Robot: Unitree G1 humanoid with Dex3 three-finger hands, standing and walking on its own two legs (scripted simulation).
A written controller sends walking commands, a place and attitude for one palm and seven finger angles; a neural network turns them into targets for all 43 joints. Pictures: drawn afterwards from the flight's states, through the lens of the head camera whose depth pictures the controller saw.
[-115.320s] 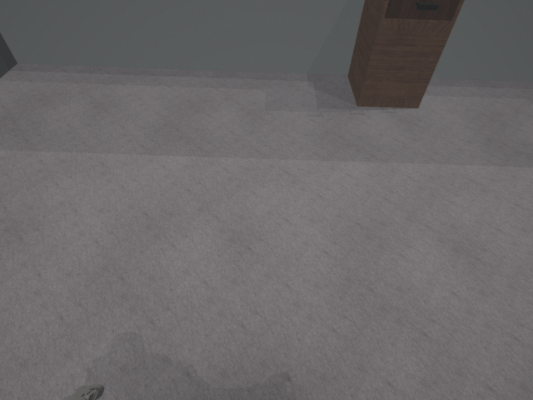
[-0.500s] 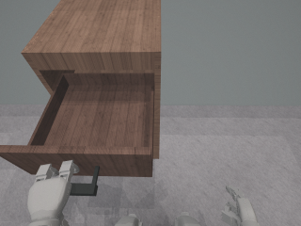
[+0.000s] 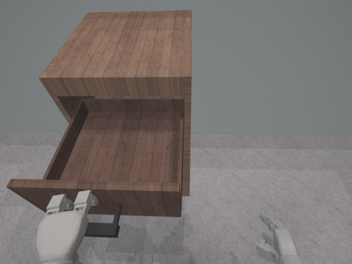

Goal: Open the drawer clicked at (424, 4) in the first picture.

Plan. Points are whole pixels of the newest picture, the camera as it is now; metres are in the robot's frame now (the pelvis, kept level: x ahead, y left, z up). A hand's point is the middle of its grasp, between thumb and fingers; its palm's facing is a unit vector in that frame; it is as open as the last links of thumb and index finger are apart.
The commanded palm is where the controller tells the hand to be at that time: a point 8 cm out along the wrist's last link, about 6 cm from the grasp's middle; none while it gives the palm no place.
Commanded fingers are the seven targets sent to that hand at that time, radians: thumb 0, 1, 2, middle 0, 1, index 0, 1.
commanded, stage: lift the hand off the handle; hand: left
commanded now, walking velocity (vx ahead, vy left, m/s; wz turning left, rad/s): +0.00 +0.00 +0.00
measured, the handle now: (98, 218) +0.22 +0.22 -0.05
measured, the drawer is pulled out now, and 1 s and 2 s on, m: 0.30 0.30 0.30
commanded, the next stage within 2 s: draw the hand back to the body in 1.58 s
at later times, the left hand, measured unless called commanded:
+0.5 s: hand (72, 229) +0.18 +0.24 +0.02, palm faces +0.01 -0.07 -1.00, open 13.8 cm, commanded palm +0.16 +0.24 +0.08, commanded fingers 0.00 -0.50 0.30 -0.30 -1.20 -0.30 -1.20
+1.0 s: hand (65, 217) +0.19 +0.24 +0.06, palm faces +0.02 -0.09 -1.00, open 13.8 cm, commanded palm +0.16 +0.24 +0.12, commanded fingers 0.00 -0.50 0.30 -0.30 -1.20 -0.30 -1.20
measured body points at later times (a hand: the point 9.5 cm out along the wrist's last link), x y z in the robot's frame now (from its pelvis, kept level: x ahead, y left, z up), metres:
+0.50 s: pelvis +0.00 -0.01 +0.02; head +0.03 -0.04 +0.47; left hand +0.17 +0.24 +0.08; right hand +0.21 -0.23 -0.08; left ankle -0.02 +0.11 -0.68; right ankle +0.02 -0.10 -0.68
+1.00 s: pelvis +0.01 -0.01 +0.03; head +0.02 -0.04 +0.48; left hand +0.18 +0.24 +0.12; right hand +0.22 -0.22 -0.06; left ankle -0.02 +0.11 -0.68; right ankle +0.02 -0.10 -0.68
